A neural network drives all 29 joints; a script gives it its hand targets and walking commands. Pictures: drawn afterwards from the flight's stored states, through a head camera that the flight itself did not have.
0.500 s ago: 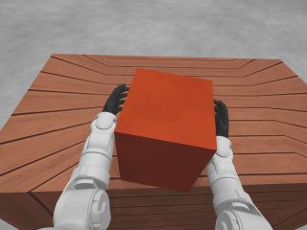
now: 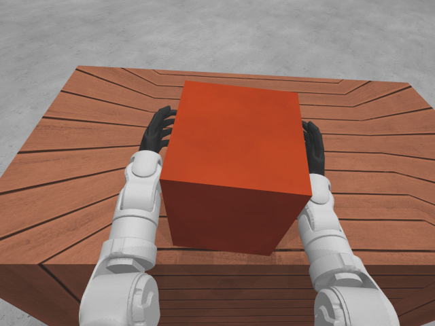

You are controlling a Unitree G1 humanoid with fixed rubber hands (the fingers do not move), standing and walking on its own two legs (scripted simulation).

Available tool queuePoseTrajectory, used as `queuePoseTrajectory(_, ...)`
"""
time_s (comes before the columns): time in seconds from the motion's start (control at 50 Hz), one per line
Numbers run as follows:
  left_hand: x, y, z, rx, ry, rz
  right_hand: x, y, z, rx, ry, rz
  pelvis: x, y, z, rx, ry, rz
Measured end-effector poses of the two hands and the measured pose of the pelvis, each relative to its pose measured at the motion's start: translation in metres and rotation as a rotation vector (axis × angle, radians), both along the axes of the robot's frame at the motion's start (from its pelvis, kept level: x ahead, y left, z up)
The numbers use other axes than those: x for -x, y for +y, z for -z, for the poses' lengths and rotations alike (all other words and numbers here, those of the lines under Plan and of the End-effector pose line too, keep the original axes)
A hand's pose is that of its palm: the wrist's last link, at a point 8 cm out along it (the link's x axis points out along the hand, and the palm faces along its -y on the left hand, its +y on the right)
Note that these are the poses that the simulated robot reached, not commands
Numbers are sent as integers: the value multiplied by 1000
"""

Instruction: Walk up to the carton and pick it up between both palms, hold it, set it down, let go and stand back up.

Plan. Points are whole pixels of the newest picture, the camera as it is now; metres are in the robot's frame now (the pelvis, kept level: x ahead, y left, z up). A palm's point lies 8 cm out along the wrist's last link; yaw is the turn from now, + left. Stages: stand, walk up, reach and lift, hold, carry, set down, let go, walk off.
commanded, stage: reach and lift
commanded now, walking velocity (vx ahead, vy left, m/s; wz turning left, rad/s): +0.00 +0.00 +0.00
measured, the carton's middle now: (230, 174) +0.37 -0.03 +0.09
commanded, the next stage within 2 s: none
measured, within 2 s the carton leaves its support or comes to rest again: neither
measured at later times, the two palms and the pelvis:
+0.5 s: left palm (132, 139) +0.36 +0.14 +0.19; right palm (314, 150) +0.35 -0.15 +0.18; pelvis -0.01 +0.01 +0.00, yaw +1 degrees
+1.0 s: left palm (125, 117) +0.37 +0.15 +0.23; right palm (316, 123) +0.37 -0.15 +0.22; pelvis -0.02 +0.00 +0.00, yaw +1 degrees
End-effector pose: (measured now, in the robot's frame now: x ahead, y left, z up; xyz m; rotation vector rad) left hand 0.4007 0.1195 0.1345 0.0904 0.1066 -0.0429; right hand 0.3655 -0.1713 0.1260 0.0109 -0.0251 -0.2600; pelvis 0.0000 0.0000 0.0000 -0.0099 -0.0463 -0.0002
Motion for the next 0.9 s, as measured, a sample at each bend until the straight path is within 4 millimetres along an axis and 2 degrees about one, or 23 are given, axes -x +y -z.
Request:
queuePoseTrajectory(0.12, 4, 13, -3, 32, -8, -16, 0, 13, -8, -19, -10, -14, -6, 9, 1, 10, -19, -18)
queuePoseTrajectory(0.28, 16, 15, -30, 24, -24, -39, 8, 15, -26, -27, -17, -23, -6, 17, 3, 15, -65, -10)
queuePoseTrajectory(0.48, 38, 18, -56, 26, -14, -92, 13, 17, -52, -6, 0, -79, 7, 10, 4, 9, -128, -15)
queuePoseTrajectory(0.64, 54, 26, -63, 38, 29, -135, 16, 24, -60, -23, 41, -123, 21, 1, 4, -1, -146, -34)
queuePoseTrajectory(0.76, 54, 28, -71, 47, 49, -141, 14, 26, -69, -52, 59, -128, 30, -3, 4, -7, -129, -40)
queuePoseTrajectory(0.9, 41, 26, -84, 41, 56, -130, 4, 24, -83, -79, 65, -120, 30, -4, 4, -8, -94, -33)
